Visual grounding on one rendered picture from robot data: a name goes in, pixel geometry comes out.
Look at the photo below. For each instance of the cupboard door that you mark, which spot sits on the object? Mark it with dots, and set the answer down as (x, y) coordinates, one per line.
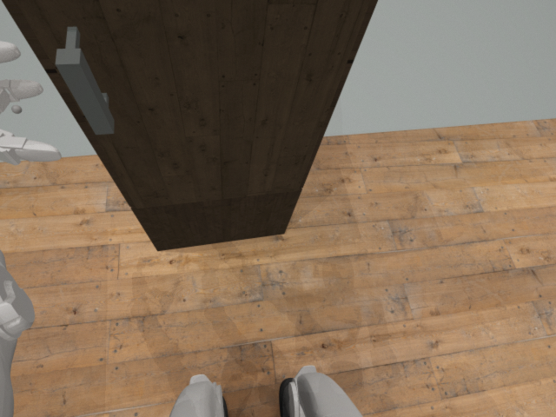
(212, 99)

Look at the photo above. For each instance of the handle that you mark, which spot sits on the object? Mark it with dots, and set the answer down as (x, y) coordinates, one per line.
(77, 74)

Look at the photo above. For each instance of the left robot thigh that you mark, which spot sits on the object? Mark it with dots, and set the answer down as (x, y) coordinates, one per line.
(201, 399)

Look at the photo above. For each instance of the left robot hand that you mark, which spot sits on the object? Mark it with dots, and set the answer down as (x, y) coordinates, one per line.
(13, 149)

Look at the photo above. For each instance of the right robot thigh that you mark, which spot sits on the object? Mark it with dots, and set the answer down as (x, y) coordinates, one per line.
(317, 395)

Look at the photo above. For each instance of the robot left upper arm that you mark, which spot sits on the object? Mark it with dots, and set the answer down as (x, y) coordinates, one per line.
(16, 315)

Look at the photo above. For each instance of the robot thigh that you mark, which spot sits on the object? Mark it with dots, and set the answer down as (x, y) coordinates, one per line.
(317, 395)
(201, 399)

